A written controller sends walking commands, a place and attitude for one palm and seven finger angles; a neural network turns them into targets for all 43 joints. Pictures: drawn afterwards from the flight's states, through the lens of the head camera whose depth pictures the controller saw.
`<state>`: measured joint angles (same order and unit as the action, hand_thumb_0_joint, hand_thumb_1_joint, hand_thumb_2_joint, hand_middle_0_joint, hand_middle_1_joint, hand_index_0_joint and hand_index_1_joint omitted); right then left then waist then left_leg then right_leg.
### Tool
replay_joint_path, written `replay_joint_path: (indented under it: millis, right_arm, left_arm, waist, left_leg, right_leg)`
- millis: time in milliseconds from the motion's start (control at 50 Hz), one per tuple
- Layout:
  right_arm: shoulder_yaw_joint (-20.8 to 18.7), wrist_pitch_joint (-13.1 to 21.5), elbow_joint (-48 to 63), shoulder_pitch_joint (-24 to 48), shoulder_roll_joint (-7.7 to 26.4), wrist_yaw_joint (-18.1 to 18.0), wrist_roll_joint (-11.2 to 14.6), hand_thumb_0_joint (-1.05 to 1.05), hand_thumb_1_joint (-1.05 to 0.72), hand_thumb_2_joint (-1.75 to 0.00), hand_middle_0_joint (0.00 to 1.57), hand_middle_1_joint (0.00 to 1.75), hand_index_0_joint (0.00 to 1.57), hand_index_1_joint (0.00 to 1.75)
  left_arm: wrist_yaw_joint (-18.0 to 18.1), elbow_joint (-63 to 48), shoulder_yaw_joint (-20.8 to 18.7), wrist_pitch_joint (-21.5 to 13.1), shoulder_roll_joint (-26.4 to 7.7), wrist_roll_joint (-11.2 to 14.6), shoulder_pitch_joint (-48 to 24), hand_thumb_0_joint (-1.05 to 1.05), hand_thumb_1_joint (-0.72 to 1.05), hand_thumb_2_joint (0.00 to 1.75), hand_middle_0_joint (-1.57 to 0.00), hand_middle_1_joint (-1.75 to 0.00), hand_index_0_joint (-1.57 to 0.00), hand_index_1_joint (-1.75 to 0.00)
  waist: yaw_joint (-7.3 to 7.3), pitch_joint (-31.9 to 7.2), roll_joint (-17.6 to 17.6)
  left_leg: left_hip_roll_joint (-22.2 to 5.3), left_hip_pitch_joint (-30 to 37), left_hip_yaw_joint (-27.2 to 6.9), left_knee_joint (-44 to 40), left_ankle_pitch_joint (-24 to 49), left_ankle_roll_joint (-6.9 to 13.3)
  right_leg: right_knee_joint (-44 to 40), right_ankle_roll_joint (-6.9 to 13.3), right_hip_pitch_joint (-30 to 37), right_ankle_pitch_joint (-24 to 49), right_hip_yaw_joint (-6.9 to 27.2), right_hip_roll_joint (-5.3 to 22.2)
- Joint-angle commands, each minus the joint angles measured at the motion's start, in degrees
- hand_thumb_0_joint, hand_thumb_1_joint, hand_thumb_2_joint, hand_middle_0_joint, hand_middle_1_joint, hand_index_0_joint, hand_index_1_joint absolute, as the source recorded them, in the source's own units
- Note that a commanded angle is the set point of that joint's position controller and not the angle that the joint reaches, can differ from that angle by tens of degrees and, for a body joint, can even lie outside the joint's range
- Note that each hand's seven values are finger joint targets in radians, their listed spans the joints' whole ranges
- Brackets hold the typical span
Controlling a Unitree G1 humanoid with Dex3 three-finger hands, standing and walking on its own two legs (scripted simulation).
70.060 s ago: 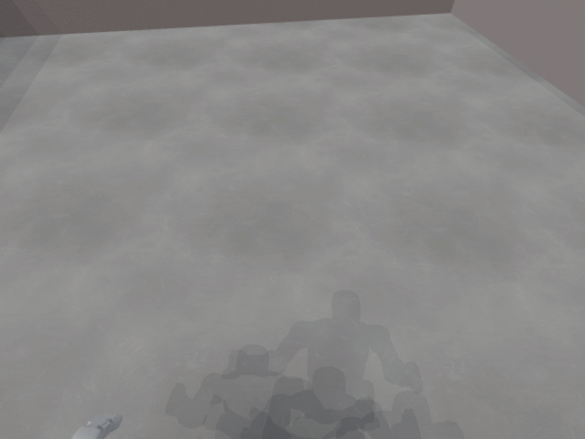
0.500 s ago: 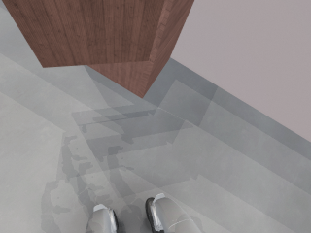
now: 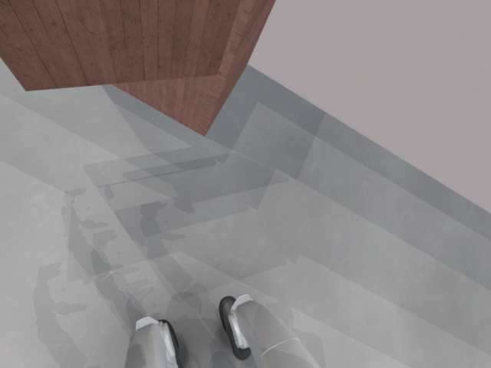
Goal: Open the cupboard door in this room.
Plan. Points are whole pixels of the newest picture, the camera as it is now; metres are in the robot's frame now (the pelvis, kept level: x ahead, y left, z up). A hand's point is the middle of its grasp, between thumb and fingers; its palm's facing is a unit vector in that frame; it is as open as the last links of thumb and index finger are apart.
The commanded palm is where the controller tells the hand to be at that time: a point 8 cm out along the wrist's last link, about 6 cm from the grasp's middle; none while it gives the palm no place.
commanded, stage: move the hooked fingers beside the handle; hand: left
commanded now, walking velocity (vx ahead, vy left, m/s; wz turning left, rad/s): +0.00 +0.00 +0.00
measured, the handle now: out of the picture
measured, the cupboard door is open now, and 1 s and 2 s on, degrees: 42 42 42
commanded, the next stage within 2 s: none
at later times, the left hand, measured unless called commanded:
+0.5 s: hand out of the picture +0.62 +0.27 +0.14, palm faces +0.07 -1.00 +0.00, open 14.0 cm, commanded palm +0.65 +0.26 +0.13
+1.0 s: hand out of the picture +0.61 +0.25 +0.14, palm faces +0.07 -1.00 -0.02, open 14.0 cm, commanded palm +0.65 +0.26 +0.13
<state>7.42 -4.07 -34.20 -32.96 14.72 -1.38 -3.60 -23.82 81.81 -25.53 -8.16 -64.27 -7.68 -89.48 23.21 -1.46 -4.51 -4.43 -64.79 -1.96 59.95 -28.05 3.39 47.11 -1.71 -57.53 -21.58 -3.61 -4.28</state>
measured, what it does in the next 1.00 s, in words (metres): stands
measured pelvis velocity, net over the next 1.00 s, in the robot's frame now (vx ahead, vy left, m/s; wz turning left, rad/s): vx -0.02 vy -0.02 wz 0.01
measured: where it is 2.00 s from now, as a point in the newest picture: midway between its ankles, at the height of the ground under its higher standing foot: (206, 350)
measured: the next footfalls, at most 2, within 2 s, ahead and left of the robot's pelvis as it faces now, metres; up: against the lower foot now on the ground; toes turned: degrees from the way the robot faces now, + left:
none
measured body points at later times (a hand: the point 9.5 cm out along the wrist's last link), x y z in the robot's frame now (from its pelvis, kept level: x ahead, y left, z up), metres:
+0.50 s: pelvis +0.00 +0.00 +0.00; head +0.22 +0.06 +0.39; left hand +0.62 +0.32 +0.14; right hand -0.12 -0.23 -0.04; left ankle -0.03 +0.06 -0.67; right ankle -0.02 -0.17 -0.67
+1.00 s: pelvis -0.02 -0.02 -0.01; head +0.20 +0.03 +0.38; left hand +0.60 +0.30 +0.15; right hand -0.15 -0.24 -0.05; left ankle -0.03 +0.06 -0.67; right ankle -0.02 -0.17 -0.67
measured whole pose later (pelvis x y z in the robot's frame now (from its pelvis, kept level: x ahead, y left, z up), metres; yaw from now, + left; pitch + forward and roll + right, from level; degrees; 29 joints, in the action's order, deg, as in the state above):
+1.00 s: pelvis -0.02 -0.02 -0.01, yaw +1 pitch +32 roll -10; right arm 8.2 -2.6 -34.0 -33.4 16.6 -0.8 -3.6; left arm -21.0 85.2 -23.1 -7.6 -64.8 -9.2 -92.4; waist 25.0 -1.1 -5.4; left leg -4.7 -66.7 -3.3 61.7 -27.3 2.6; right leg 49.2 -1.7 -59.4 -22.1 -3.1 -5.5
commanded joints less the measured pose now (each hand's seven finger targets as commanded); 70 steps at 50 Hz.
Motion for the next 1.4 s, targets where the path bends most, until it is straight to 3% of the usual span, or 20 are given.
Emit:
replay_joint_path:
  millis: [0,60,100,160,260,300,340,380,440,480,500,540,660,720,800,880,1020,1200,1320,1380]
  right_arm:
    - [-5.9,-1.1,-2.7,-19.3,15.1,-0.3,-0.2,0.00,-0.90,-0.90,0.20,0.30,0.20,0.30]
    - [-5.9,-0.9,-2.7,-19.5,15.0,0.1,-0.2,0.00,-0.90,-0.90,0.20,0.30,0.20,0.30]
    - [-5.4,-0.7,-2.5,-19.8,15.2,0.0,-0.2,0.00,-0.90,-0.90,0.20,0.30,0.20,0.30]
    - [-5.5,-0.4,-2.2,-20.0,15.2,0.1,-0.8,0.00,-0.90,-0.90,0.20,0.30,0.20,0.30]
    - [-5.7,0.1,-2.3,-19.8,15.4,0.7,-1.3,0.00,-0.90,-0.90,0.20,0.30,0.20,0.30]
    - [-5.8,0.1,-2.2,-20.3,15.6,0.6,-1.4,0.00,-0.90,-0.90,0.20,0.30,0.20,0.30]
    - [-6.0,0.0,-2.4,-19.9,15.5,0.7,-1.2,0.00,-0.90,-0.90,0.20,0.30,0.20,0.30]
    - [-6.0,-0.2,-2.6,-19.5,15.4,1.0,-1.0,0.00,-0.90,-0.90,0.20,0.30,0.20,0.30]
    - [-5.8,-0.6,-2.2,-19.7,15.4,0.8,-0.8,0.00,-0.90,-0.90,0.20,0.30,0.20,0.30]
    - [-5.6,-0.4,-2.3,-19.5,15.4,0.8,-0.7,0.00,-0.90,-0.90,0.20,0.30,0.20,0.30]
    - [-5.4,-0.4,-2.3,-19.6,15.5,0.7,-0.6,0.00,-0.90,-0.90,0.20,0.30,0.20,0.30]
    - [-5.3,-0.4,-2.2,-20.0,15.5,0.5,-0.8,0.00,-0.90,-0.90,0.20,0.30,0.20,0.30]
    - [-5.1,-0.2,-2.7,-19.6,15.4,0.4,-0.7,0.00,-0.90,-0.90,0.20,0.30,0.20,0.30]
    - [-4.7,0.3,-2.6,-20.1,15.7,0.0,-0.8,0.00,-0.90,-0.90,0.20,0.30,0.20,0.30]
    - [-4.1,0.6,-2.4,-18.8,15.3,0.1,-0.4,0.00,-0.90,-0.90,0.20,0.30,0.20,0.30]
    - [-3.8,0.7,-2.0,-18.9,15.5,-0.5,-0.4,0.00,-0.90,-0.90,0.20,0.30,0.20,0.30]
    - [-3.2,0.9,-1.9,-18.0,15.7,-1.1,0.4,0.00,-0.90,-0.90,0.20,0.30,0.20,0.30]
    - [-3.1,1.4,-2.3,-17.6,15.8,-1.7,0.9,0.00,-0.90,-0.90,0.20,0.30,0.20,0.30]
    - [-3.8,2.0,-2.9,-18.0,15.9,-1.7,0.6,0.00,-0.90,-0.90,0.20,0.30,0.20,0.30]
    - [-4.1,2.3,-3.4,-18.1,16.0,-1.6,0.5,0.00,-0.90,-0.90,0.20,0.30,0.20,0.30]
  left_arm:
    - [-0.8,-14.2,0.1,-2.4,-8.0,1.4,-26.0,0.00,-0.50,0.30,-0.30,-1.20,-0.30,-1.20]
    - [-0.8,-11.5,3.9,0.1,-2.0,1.5,-25.5,0.00,-0.50,0.30,-0.30,-1.20,-0.30,-1.20]
    - [-0.2,-8.0,3.5,1.3,-2.4,1.3,-23.6,0.00,-0.50,0.30,-0.30,-1.20,-0.30,-1.20]
    - [1.5,-8.6,3.5,0.8,-1.6,1.0,-24.0,0.00,-0.50,0.30,-0.30,-1.20,-0.30,-1.20]
    - [3.8,-12.1,2.3,-2.8,-3.1,0.6,-26.7,0.00,-0.50,0.30,-0.30,-1.20,-0.30,-1.20]
    - [4.1,-14.1,-0.7,-4.2,-7.7,0.5,-27.2,0.00,-0.50,0.30,-0.30,-1.20,-0.30,-1.20]
    - [3.9,-14.5,0.4,-4.7,-6.4,0.3,-27.8,0.00,-0.50,0.30,-0.30,-1.20,-0.30,-1.20]
    - [3.7,-13.3,1.8,-4.2,-4.5,0.0,-27.4,0.00,-0.50,0.30,-0.30,-1.20,-0.30,-1.20]
    - [3.4,-12.4,1.0,-3.4,-6.0,-0.3,-27.0,0.00,-0.50,0.30,-0.30,-1.20,-0.30,-1.20]
    - [3.2,-10.3,2.5,-2.1,-3.8,0.1,-26.8,0.00,-0.50,0.30,-0.30,-1.20,-0.30,-1.20]
    - [3.1,-9.9,1.9,-1.9,-4.8,0.1,-26.7,0.00,-0.50,0.30,-0.30,-1.20,-0.30,-1.20]
    - [3.2,-10.9,1.4,-2.3,-5.8,-0.2,-27.3,0.00,-0.50,0.30,-0.30,-1.20,-0.30,-1.20]
    - [3.0,-9.4,3.8,-2.6,-2.8,0.1,-27.4,0.00,-0.50,0.30,-0.30,-1.20,-0.30,-1.20]
    - [2.8,-10.1,1.1,-2.9,-7.4,0.3,-28.1,0.00,-0.50,0.30,-0.30,-1.20,-0.30,-1.20]
    - [3.1,-8.3,3.2,-2.6,-6.2,-0.3,-27.1,0.00,-0.50,0.30,-0.30,-1.20,-0.30,-1.20]
    - [3.3,-10.4,1.1,-3.4,-11.0,-0.8,-27.8,0.00,-0.50,0.30,-0.30,-1.20,-0.30,-1.20]
    - [1.8,-9.2,1.5,-3.0,-12.4,0.1,-26.4,0.00,-0.50,0.30,-0.30,-1.20,-0.30,-1.20]
    - [0.0,-8.0,2.6,-1.6,-11.1,1.3,-24.9,0.00,-0.50,0.30,-0.30,-1.20,-0.30,-1.20]
    - [0.0,-11.6,3.2,-2.7,-8.6,2.1,-27.0,0.00,-0.50,0.30,-0.30,-1.20,-0.30,-1.20]
    - [0.1,-12.2,3.7,-2.6,-6.6,2.9,-27.4,0.00,-0.50,0.30,-0.30,-1.20,-0.30,-1.20]
  waist:
    - [-0.32,-37.1,-27.2]
    - [0.96,-32.9,-25.5]
    - [1.22,-29.1,-22.0]
    - [1.46,-28.6,-22.4]
    - [1.57,-30.6,-23.8]
    - [0.96,-34.7,-24.1]
    - [0.90,-35.5,-26.0]
    - [1.00,-33.7,-26.5]
    - [0.75,-34.6,-25.4]
    - [1.67,-32.7,-23.1]
    - [1.58,-32.3,-21.9]
    - [1.49,-33.1,-23.4]
    - [2.46,-30.4,-23.6]
    - [2.26,-32.6,-23.0]
    - [2.29,-30.1,-22.8]
    - [1.84,-32.9,-22.5]
    - [1.57,-31.5,-21.3]
    - [2.01,-30.2,-19.7]
    - [2.06,-32.3,-24.7]
    - [2.41,-32.8,-24.4]
  left_leg:
    - [-2.2,51.3,-8.4,-1.7,60.9,-3.9]
    - [-2.0,49.0,-8.4,-2.7,56.4,-3.2]
    - [-1.7,44.4,-7.8,-3.6,52.1,-2.6]
    - [-1.6,43.4,-7.5,-3.7,51.5,-2.5]
    - [-1.5,43.8,-7.4,-3.1,50.3,-2.6]
    - [-1.3,44.4,-6.8,-2.5,51.9,-2.5]
    - [-1.4,47.1,-7.5,-2.2,55.1,-3.1]
    - [-1.7,48.1,-8.3,-2.0,56.1,-3.5]
    - [-1.5,47.3,-8.3,-2.2,55.2,-3.2]
    - [-1.2,44.4,-7.4,-2.3,51.2,-2.3]
    - [-1.0,42.6,-6.8,-2.3,49.0,-1.9]
    - [-1.1,43.5,-7.2,-2.4,50.6,-2.0]
    - [-1.5,43.4,-7.3,-2.2,48.8,-2.0]
    - [-1.0,40.6,-5.9,-2.2,44.7,-1.1]
    - [-0.7,36.4,-4.4,-1.8,39.4,-0.6]
    - [-0.6,35.0,-3.8,-1.6,37.9,-0.3]
    - [-0.4,31.7,-3.2,-2.2,33.8,0.2]
    - [-0.7,31.0,-2.7,-2.3,33.4,0.4]
    - [-1.3,37.8,-4.7,-2.4,38.6,-0.5]
    - [-1.7,40.1,-5.5,-2.5,40.1,-0.9]
  right_leg:
    - [-1.8,2.3,1.5,23.0,-2.7,-2.5]
    - [-2.9,2.2,0.2,21.3,-3.0,-2.4]
    - [-3.2,2.3,1.7,20.7,-3.2,-2.3]
    - [-3.1,2.4,1.6,21.0,-2.9,-2.2]
    - [-2.2,2.7,2.0,21.2,-2.4,-2.2]
    - [-1.8,2.6,5.0,23.6,-1.9,-2.2]
    - [-1.4,2.7,3.2,23.8,-2.0,-2.2]
    - [-1.5,2.6,1.2,22.5,-2.5,-2.3]
    - [-1.5,2.5,2.3,22.5,-2.4,-2.4]
    - [-2.0,2.3,2.9,22.4,-2.6,-2.3]
    - [-2.0,2.3,4.0,22.4,-2.5,-2.4]
    - [-1.7,2.3,3.6,22.8,-2.4,-2.2]
    - [-1.6,2.3,0.2,20.3,-2.7,-2.3]
    - [-1.3,2.3,3.7,21.0,-2.3,-2.3]
    - [-1.0,2.2,3.6,19.7,-2.3,-2.3]
    - [-0.6,2.0,6.6,20.6,-1.8,-2.2]
    - [-0.8,1.8,8.1,19.5,-1.6,-2.2]
    - [-1.2,1.4,7.3,19.3,-1.7,-2.2]
    - [-0.8,1.7,3.0,18.6,-2.3,-2.2]
    - [-1.0,1.5,1.6,18.2,-2.6,-2.2]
